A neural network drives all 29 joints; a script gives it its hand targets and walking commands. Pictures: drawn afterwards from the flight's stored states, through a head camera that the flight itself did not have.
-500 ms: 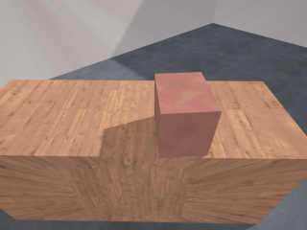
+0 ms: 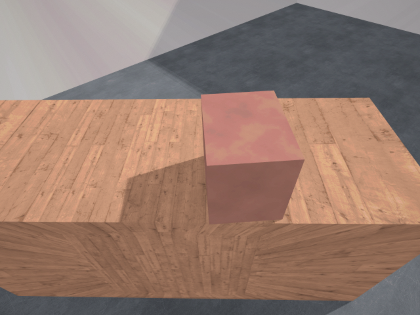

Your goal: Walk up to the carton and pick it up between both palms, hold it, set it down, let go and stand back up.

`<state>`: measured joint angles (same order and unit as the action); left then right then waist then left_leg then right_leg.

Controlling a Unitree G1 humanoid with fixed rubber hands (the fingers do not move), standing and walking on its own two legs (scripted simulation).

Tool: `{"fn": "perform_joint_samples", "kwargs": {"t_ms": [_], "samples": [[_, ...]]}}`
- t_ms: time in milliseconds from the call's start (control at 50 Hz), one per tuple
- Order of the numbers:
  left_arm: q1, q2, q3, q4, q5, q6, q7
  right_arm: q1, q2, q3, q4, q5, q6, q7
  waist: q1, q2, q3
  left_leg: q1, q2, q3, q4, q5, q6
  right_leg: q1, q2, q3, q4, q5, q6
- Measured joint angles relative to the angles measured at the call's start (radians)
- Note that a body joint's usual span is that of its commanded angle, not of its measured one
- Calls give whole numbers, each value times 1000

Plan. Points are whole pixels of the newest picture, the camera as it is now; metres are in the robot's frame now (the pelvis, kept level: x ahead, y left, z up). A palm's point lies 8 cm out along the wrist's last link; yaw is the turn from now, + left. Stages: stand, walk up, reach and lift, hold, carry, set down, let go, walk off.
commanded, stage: stand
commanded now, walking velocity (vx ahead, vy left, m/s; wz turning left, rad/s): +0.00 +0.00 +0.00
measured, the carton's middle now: (241, 157) +0.47 -0.05 +0.03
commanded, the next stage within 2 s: none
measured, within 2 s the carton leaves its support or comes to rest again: neither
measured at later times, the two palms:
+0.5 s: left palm (113, 304) +0.19 +0.23 -0.10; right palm (370, 311) +0.17 -0.28 -0.10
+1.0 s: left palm (111, 303) +0.18 +0.23 -0.09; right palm (372, 299) +0.19 -0.28 -0.09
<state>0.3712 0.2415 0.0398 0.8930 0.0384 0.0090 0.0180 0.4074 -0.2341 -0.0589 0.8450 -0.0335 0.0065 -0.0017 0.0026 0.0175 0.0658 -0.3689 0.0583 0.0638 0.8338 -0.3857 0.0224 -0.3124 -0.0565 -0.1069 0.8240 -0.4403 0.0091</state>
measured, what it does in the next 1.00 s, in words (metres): steps on the spot: right foot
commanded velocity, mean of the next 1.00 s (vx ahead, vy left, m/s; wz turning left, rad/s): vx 0.00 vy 0.00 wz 0.00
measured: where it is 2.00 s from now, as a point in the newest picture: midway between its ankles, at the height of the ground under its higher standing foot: outside the picture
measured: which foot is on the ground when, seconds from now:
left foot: down 0.00-1.00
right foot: up 0.00-0.20, down 0.22-1.00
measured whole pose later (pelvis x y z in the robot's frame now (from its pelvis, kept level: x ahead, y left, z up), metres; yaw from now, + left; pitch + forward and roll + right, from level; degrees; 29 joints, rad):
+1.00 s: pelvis +0.08 -0.03 +0.02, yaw -1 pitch -1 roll +0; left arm 0.21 0.28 0.01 0.74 0.00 0.03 -0.01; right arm 0.18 -0.26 0.01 0.76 0.00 0.02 0.00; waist 0.01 0.00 0.10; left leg -0.26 0.06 0.05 0.66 -0.38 -0.02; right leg -0.27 -0.02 -0.09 0.65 -0.37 -0.02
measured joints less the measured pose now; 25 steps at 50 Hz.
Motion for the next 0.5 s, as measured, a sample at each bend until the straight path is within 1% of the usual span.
{"fn": "perform_joint_samples", "kwargs": {"t_ms": [60, 100, 120, 160, 180, 200, 220, 240, 260, 300, 320, 360, 380, 400, 420, 500], "samples": [[-11, 14, 4, -10, -9, 32, -2, -36, 4, 13, -29, 2, -7, -17, -6, -38, 12, 9, -17, 22, 13, -35, 2, -57, 22, 83, 137, -93, -2], [-25, 20, 7, -23, -10, 40, -5, -61, 4, 22, -36, -3, -10, -29, -9, -51, 23, 25, -19, 32, -1, -45, -1, -92, 28, 98, 205, -101, -2], [-33, 21, 8, -31, -11, 39, -8, -73, 3, 26, -38, -6, -10, -34, -9, -54, 29, 34, -18, 37, -11, -46, -3, -103, 26, 96, 210, -99, -1], [-52, 21, 7, -49, -14, 33, -16, -92, -3, 34, -39, -11, -13, -38, -7, -54, 40, 53, -11, 47, -28, -49, -10, -110, 16, 85, 168, -74, 1], [-61, 20, 6, -60, -17, 27, -20, -100, -7, 38, -39, -10, -13, -39, -7, -51, 46, 60, -6, 49, -31, -52, -16, -103, 13, 77, 116, -36, 0], [-69, 18, 5, -72, -21, 18, -23, -107, -13, 43, -40, -8, -10, -38, -7, -44, 51, 64, 1, 49, -27, -60, -24, -85, 12, 69, 37, 28, -4], [-76, 14, 4, -82, -22, 6, -24, -114, -21, 46, -39, -5, -5, -35, -8, -30, 55, 63, 14, 43, -12, -73, -33, -68, 21, 59, -14, 73, -12], [-83, 9, 1, -91, -22, -4, -24, -123, -28, 49, -39, 2, 3, -33, -13, -13, 57, 56, 26, 28, 6, -82, -37, -65, 32, 47, -15, 72, -20], [-91, 8, -4, -101, -22, -10, -24, -129, -32, 51, -41, 5, 11, -33, -17, -5, 57, 45, 24, 5, 28, -101, -38, -64, 38, 38, -10, 58, -27], [-110, 5, -15, -122, -19, -14, -21, -142, -37, 52, -45, 5, 24, -38, -19, 7, 62, 18, 3, -41, 96, -176, -40, -53, 40, 24, -13, 38, -35], [-123, 5, -22, -131, -16, -12, -18, -149, -39, 52, -47, 6, 27, -39, -17, 11, 67, 7, -5, -52, 119, -194, -40, -45, 39, 18, -20, 34, -37], [-148, 7, -35, -145, -15, -4, -13, -164, -38, 57, -54, 10, 24, -39, -13, 14, 80, 8, -9, -47, 80, -168, -37, -27, 34, 8, -36, 34, -36], [-160, 11, -40, -150, -17, 3, -12, -170, -36, 60, -60, 13, 18, -36, -13, 13, 86, 25, -8, -39, 6, -96, -32, -19, 32, 4, -41, 33, -33], [-170, 15, -44, -154, -22, 10, -14, -174, -34, 63, -69, 15, 11, -33, -13, 12, 90, 40, -7, -38, -54, 20, -30, -14, 30, -1, -42, 30, -31], [-181, 21, -44, -156, -31, 16, -16, -180, -29, 66, -73, 17, 5, -29, -10, 2, 94, 48, -13, -35, -62, 35, -31, -8, 24, 1, -43, 26, -28], [-194, 35, -37, -160, -46, 33, -15, -207, -15, 80, -102, 32, 8, -15, 4, -26, 77, 64, -13, -14, -87, -23, -36, -5, 26, 22, -70, 33, -27]]}}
